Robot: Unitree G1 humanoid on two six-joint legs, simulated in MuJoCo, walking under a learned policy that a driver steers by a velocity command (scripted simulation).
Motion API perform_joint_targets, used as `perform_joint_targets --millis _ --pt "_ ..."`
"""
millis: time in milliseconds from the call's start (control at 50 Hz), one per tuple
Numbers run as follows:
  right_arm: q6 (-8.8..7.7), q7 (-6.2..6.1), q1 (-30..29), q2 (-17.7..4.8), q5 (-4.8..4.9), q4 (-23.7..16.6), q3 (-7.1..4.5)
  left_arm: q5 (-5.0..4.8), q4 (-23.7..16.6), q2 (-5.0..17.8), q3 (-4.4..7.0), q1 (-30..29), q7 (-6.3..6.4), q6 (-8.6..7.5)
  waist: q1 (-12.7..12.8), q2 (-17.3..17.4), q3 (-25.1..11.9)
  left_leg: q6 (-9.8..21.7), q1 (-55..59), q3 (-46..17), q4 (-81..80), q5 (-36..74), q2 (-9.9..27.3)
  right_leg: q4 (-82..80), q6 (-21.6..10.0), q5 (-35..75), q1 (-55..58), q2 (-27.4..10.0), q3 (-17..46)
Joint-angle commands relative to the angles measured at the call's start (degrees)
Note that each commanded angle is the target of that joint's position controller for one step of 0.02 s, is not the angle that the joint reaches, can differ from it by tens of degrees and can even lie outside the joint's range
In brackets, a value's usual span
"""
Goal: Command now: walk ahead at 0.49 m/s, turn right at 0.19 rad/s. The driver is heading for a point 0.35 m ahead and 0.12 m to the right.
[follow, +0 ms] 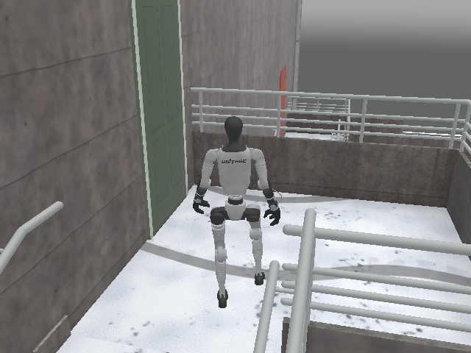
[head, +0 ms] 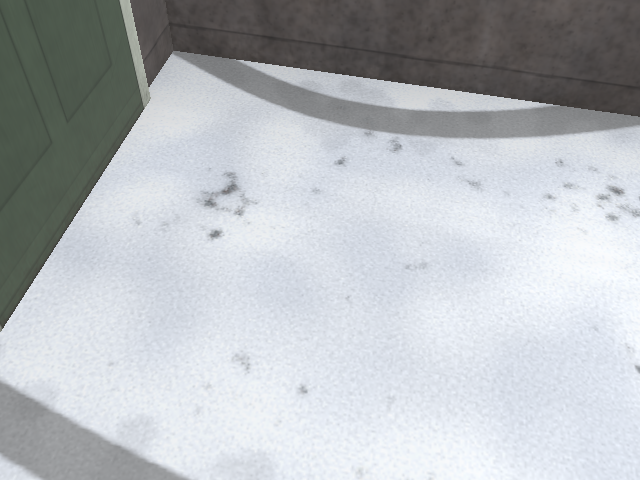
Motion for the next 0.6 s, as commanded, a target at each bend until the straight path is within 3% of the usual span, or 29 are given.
perform_joint_targets --millis 20,80,160,180,220,240,260,280,300,320,340,360,380,420,460,540,600 --pt "-1.26 -0.64 -3.52 -8.81 -0.01 -3.51 -1.9 -0.29 -3.4 0.96 -0.36 -2.54 -0.69 -0.07 1.16 5.95 3.0 8.34 -0.47 -6.23 -8.02 15.08 14.88 -9.17 -0.02 9.61 -0.98 -0.18 0.81" --pt "-1.3 -0.9 -1.22 -9.82 0.26 -2.03 -2.08 -0.79 -5.39 0.95 -0.69 -8.07 -1.56 -0.04 -1.08 5.43 4.54 7.15 2.37 -2.94 -8.36 13.71 15.78 -15.88 -1.02 13.14 0.21 1.57 -0.07" --pt "-0.32 -1.1 0.65 -10.42 0.66 -0.19 -2.35 -0.92 -8.45 1.41 -0.72 -12.49 -3.09 0.11 -2.12 5.42 5.98 5.56 10.97 -0.38 -4.81 17.87 18.45 -20.45 -3.2 7.76 -1.66 2.9 -1.15" --pt "0.05 -1.25 0.23 -10.86 0.74 -0.14 -2.47 -0.84 -8.97 1.75 -0.6 -12.45 -3.47 0.13 -1.67 5.92 5.6 4.91 12.26 0.63 -2.75 23.38 18.68 -21.12 -4.0 4.92 -0.22 3.77 -2.41" --pt "0.77 -1.85 -1.04 -12.76 0.86 -0.63 -2.91 -0.47 -9.15 3.75 0.43 -8.73 -3.77 0.33 0.97 8.46 1.73 3.24 13.75 2.95 5.51 44.72 18.19 -21.06 -5.98 -1.34 8.18 7.65 -6.46" --pt "1.43 -2.24 -1.72 -12.98 0.84 -0.7 -2.81 -0.15 -7.5 5.6 1.63 -1.47 -3.65 0.37 5.15 8.32 -1.8 1.86 12.29 4.42 15.58 53.22 16.45 -23.99 -7.35 -0.46 18.03 10.37 -7.75" --pt "1.47 -2.68 -1.43 -12.36 0.57 -1.21 -2.36 0.08 -5.63 8.95 3.13 7.16 -2.91 0.33 9.02 6.47 -6.56 -0.57 3.46 5.53 28.96 48.08 14.1 -25.67 -9.34 8.28 33.76 9.05 -3.7" --pt "0.31 -2.24 2.97 -6.67 -1.26 -3.8 -0.31 1.41 -5.13 15.58 4.25 12.86 -1.89 0.29 7.19 -6.7 -15.64 -4.67 -20.61 5.72 53.25 11.03 6.15 -23.04 -18.06 25.8 59.33 -7.4 20.45" --pt "-1.4 -1.05 6.28 -6.61 -0.97 -2.05 0.64 0.71 -5.22 13.15 3.15 14.06 -1.93 0.43 6.71 -9.23 -27.04 -6.0 -29.27 -5.4 66.21 -24.96 -0.25 -30.52 -25.64 32.37 67.37 -16.89 41.01" --pt "-1.91 -0.43 1.76 -11.11 1.44 -2.2 -0.83 0.96 -5.53 10.3 2.31 12.35 -1.85 0.91 8.23 -3.73 -23.29 -5.35 -31.45 -9.72 68.25 -21.79 3.84 -30.41 -22.24 34.6 62.64 -13.96 31.25" --pt "-1.88 -0.64 -2.87 -10.43 2.03 -3.66 -0.41 0.46 -5.91 7.81 1.64 8.02 -1.69 1.01 6.98 -1.01 -14.88 -5.0 -33.26 -7.71 64.74 -18.36 6.55 -30.13 -19.45 37.05 53.89 -11.34 21.85" --pt "-1.45 -1.29 -5.5 -9.68 1.11 -3.77 -0.36 0.11 -6.08 6.07 1.01 4.49 -1.6 1.0 5.08 3.11 -8.84 -5.12 -32.28 -6.45 59.95 -15.76 8.44 -31.98 -17.14 36.1 44.32 -8.63 16.63" --pt "-0.48 -1.88 -5.91 -10.14 0.48 -3.86 -0.85 0.39 -6.31 4.63 0.47 2.14 -1.52 0.9 3.0 2.7 -6.16 -5.1 -28.54 -6.27 56.4 -13.93 9.79 -34.19 -15.94 34.91 36.78 -6.67 13.41" --pt "1.6 -2.56 -2.79 -8.23 0.18 -3.34 -0.76 1.38 -6.17 5.12 0.58 0.13 -1.71 0.44 0.05 0.65 -5.36 -5.68 -21.56 -5.78 52.84 -10.56 9.73 -37.35 -15.79 36.94 27.81 -5.05 9.71" --pt "2.35 -3.09 -1.66 -7.01 -0.16 -3.08 -0.58 1.62 -5.38 5.6 0.67 -0.44 -1.45 -0.01 -1.02 -0.38 -5.64 -6.48 -20.35 -5.58 47.8 -6.53 9.25 -38.32 -15.77 40.5 25.71 -4.09 6.24" --pt "2.64 -3.07 -6.49 -5.58 -0.39 -3.69 0.04 1.19 -3.87 5.32 0.42 -0.68 -0.28 1.04 0.35 -1.48 -5.99 -6.77 -18.64 -5.55 33.69 3.24 9.32 -38.25 -13.01 34.96 26.83 -1.8 2.25" --pt "3.02 -2.77 -10.32 -6.28 0.07 -4.18 -0.05 1.49 -2.32 5.37 0.21 0.7 -0.13 1.78 2.19 -1.84 -4.87 -6.69 -16.46 -5.75 26.11 5.78 8.63 -38.69 -12.57 25.73 27.96 -2.51 3.78"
